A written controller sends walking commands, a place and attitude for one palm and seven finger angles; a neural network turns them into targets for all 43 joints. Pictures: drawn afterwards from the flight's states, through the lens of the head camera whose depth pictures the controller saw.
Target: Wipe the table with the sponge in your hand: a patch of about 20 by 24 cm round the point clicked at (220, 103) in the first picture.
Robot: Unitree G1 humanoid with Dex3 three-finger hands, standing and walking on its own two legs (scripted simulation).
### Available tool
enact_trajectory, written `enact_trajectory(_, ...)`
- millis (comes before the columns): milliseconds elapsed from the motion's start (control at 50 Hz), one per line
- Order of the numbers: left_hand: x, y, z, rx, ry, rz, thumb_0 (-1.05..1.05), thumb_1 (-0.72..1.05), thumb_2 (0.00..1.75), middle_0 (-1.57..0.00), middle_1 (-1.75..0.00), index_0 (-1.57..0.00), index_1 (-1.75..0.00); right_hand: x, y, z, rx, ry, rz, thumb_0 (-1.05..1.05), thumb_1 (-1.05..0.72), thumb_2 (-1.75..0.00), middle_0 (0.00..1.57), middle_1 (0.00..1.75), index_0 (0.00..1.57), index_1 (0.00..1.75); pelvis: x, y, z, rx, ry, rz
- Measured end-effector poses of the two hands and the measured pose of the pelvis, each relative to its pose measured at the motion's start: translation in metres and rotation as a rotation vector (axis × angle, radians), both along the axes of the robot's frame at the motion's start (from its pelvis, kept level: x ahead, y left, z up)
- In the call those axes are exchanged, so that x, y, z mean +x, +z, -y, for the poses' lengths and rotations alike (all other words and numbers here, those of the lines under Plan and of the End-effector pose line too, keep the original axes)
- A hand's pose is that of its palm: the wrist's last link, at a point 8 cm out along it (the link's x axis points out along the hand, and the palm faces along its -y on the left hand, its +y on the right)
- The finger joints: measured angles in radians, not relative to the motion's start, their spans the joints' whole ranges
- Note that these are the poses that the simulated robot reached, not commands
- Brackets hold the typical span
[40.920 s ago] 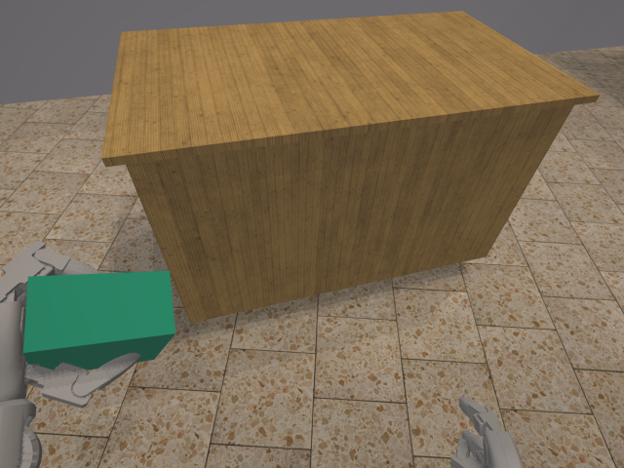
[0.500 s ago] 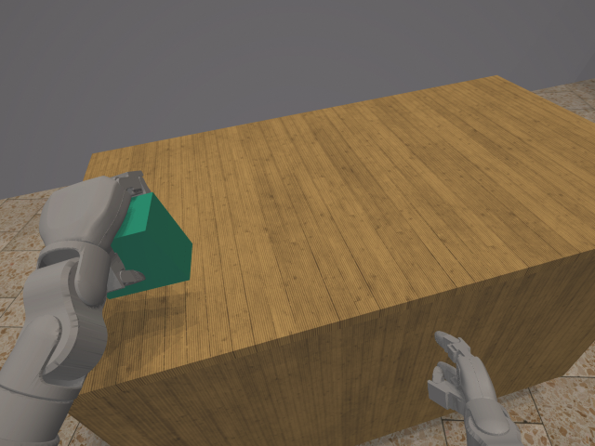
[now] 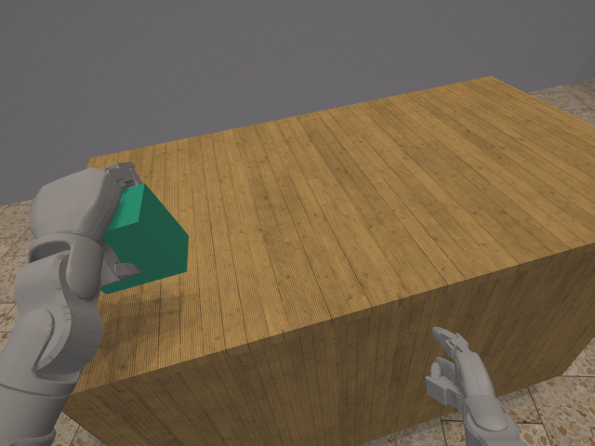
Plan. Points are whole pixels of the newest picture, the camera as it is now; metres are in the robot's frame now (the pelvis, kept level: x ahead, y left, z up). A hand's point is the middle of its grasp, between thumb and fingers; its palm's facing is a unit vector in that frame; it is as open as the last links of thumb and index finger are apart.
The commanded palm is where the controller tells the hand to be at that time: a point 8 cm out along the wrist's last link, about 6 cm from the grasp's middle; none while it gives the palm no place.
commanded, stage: bring the sponge back beside the body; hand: left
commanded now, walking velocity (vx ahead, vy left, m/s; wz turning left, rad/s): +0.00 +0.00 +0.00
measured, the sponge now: (132, 249) +0.27 +0.27 +0.17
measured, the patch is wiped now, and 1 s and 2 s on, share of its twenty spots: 1.00 1.00 1.00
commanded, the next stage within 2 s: step back with the hand held close in 1.48 s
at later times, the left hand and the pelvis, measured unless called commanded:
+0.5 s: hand (101, 255) +0.23 +0.27 +0.20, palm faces +0.27 -0.14 -0.95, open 10.2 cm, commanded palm +0.18 +0.28 +0.27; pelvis +0.00 +0.00 +0.00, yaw +0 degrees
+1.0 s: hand (79, 281) +0.20 +0.28 +0.19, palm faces +0.28 -0.16 -0.95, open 10.2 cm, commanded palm +0.15 +0.28 +0.26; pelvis -0.01 +0.01 +0.00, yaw -1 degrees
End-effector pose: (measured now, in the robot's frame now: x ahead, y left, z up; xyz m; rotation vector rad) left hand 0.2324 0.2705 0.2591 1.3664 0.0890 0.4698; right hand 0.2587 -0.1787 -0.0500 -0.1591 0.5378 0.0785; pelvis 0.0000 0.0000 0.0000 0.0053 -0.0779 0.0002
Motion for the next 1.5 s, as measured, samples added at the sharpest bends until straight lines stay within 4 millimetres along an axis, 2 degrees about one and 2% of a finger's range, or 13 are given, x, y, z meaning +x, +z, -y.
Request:
enact_trajectory(160,-0.013,-0.001,0.001,-0.006,-0.007,0.004,-0.01,-0.53,1.05,-0.71,-1.32,-0.74,-1.32,0.0,0.001,0.009,-0.003,-0.012,0.006,0.02,-0.9,-0.9,0.2,0.3,0.2,0.3,0.001,-0.001,0.001,0.0,-0.006,0.0)
enact_trajectory(300,-0.022,-0.009,-0.007,-0.006,0.018,-0.019,-0.01,-0.53,1.05,-0.71,-1.32,-0.74,-1.32,-0.001,-0.001,0.012,-0.022,-0.017,0.003,0.02,-0.9,-0.9,0.2,0.3,0.2,0.3,0.0,-0.002,0.002,-0.001,-0.003,0.007)
enact_trajectory(380,-0.025,-0.012,-0.009,-0.008,0.022,-0.023,-0.01,-0.53,1.05,-0.71,-1.32,-0.74,-1.32,-0.002,0.0,0.009,-0.024,-0.013,0.011,0.02,-0.9,-0.9,0.2,0.3,0.2,0.3,-0.001,-0.002,0.001,-0.002,0.001,0.01)
enact_trajectory(540,-0.037,-0.01,0.0,-0.004,-0.033,0.006,-0.01,-0.53,1.05,-0.71,-1.32,-0.74,-1.32,0.0,0.003,-0.003,-0.001,0.005,0.028,0.02,-0.9,-0.9,0.2,0.3,0.2,0.3,-0.001,-0.001,-0.003,-0.002,-0.006,0.014)
enact_trajectory(720,-0.047,-0.013,-0.01,-0.025,-0.004,0.014,-0.01,-0.53,1.05,-0.71,-1.32,-0.74,-1.32,-0.003,0.006,-0.006,-0.008,0.008,0.027,0.02,-0.9,-0.9,0.2,0.3,0.2,0.3,-0.003,-0.001,-0.005,-0.005,-0.007,0.021)
enact_trajectory(1200,-0.076,-0.025,-0.014,-0.044,-0.017,0.006,-0.01,-0.53,1.05,-0.71,-1.32,-0.74,-1.32,-0.007,0.01,-0.013,-0.023,0.015,0.047,0.02,-0.9,-0.9,0.2,0.3,0.2,0.3,-0.006,-0.001,-0.011,-0.011,-0.011,0.037)
enact_trajectory(1380,-0.076,-0.023,-0.018,-0.037,-0.003,0.017,-0.01,-0.53,1.05,-0.71,-1.32,-0.74,-1.32,-0.009,0.01,-0.015,-0.02,0.017,0.049,0.02,-0.9,-0.9,0.2,0.3,0.2,0.3,-0.009,-0.001,-0.011,-0.01,-0.007,0.042)
enact_trajectory(1500,-0.077,-0.022,-0.014,-0.038,-0.023,0.018,-0.01,-0.52,1.05,-0.71,-1.32,-0.74,-1.32,-0.01,0.011,-0.015,-0.014,0.015,0.056,0.02,-0.9,-0.9,0.2,0.3,0.2,0.3,-0.009,-0.001,-0.011,-0.009,-0.01,0.042)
